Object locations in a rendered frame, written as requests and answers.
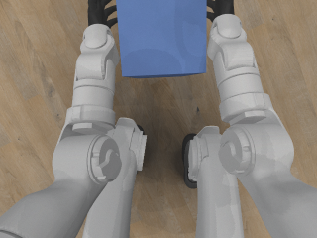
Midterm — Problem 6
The left robot hand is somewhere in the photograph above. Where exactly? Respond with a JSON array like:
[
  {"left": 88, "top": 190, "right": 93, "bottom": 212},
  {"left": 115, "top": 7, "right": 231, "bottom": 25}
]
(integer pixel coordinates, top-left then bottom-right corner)
[{"left": 87, "top": 0, "right": 118, "bottom": 29}]

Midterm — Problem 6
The left robot forearm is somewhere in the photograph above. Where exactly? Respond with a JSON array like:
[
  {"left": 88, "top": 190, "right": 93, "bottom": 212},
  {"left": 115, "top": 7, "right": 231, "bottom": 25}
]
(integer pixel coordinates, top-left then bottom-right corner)
[{"left": 55, "top": 24, "right": 120, "bottom": 147}]

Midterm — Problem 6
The robot right upper arm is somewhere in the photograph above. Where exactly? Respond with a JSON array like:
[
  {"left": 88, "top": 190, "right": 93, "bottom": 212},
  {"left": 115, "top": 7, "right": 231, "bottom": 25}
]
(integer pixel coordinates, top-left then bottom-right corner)
[{"left": 218, "top": 123, "right": 317, "bottom": 238}]

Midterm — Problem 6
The right robot forearm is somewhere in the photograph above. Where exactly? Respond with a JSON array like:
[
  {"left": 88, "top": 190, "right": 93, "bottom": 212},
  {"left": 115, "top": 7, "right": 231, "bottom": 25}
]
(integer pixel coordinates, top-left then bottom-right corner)
[{"left": 206, "top": 14, "right": 294, "bottom": 152}]

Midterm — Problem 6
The robot left shin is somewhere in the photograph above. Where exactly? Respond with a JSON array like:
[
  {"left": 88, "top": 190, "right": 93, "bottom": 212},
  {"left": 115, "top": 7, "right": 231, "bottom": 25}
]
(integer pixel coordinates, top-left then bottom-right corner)
[{"left": 106, "top": 117, "right": 141, "bottom": 138}]

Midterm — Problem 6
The right robot hand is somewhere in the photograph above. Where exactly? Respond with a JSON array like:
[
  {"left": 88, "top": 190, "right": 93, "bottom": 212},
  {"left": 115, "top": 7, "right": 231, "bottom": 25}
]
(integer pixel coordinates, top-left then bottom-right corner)
[{"left": 206, "top": 0, "right": 235, "bottom": 23}]

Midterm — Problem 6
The carton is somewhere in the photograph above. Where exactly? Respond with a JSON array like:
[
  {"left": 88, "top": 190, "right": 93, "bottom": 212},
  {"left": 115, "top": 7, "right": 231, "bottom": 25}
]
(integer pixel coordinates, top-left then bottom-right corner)
[{"left": 116, "top": 0, "right": 207, "bottom": 79}]

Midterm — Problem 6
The robot left upper arm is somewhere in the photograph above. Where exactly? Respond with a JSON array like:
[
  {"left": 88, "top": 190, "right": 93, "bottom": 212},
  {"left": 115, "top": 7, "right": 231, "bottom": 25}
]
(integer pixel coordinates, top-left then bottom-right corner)
[{"left": 0, "top": 134, "right": 122, "bottom": 238}]

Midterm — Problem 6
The robot left thigh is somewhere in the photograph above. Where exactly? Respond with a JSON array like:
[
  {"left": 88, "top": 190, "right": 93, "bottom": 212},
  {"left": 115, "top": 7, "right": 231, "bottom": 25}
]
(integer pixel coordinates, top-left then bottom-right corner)
[{"left": 82, "top": 125, "right": 147, "bottom": 238}]

